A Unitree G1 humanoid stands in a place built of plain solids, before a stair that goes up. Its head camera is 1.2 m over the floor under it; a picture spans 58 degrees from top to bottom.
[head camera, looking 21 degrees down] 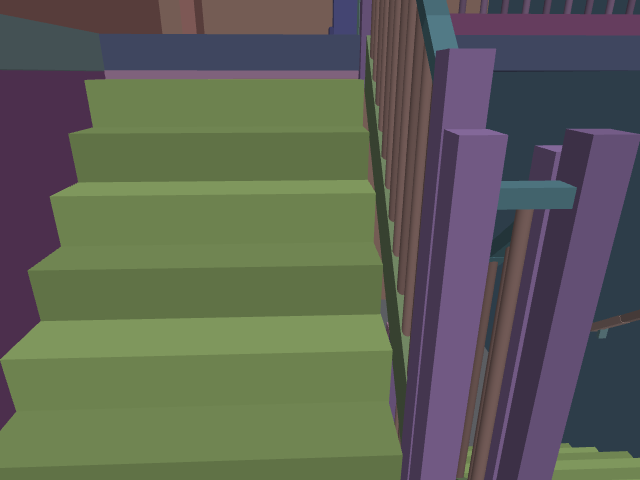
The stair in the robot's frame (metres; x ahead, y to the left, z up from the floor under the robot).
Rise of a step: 0.20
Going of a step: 0.22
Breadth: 1.20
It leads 2 degrees to the left of straight ahead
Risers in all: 7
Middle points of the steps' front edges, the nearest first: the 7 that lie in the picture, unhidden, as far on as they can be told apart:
0.90 0.36 0.20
1.12 0.37 0.39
1.34 0.38 0.59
1.55 0.39 0.78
1.77 0.40 0.98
1.99 0.41 1.18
2.20 0.41 1.37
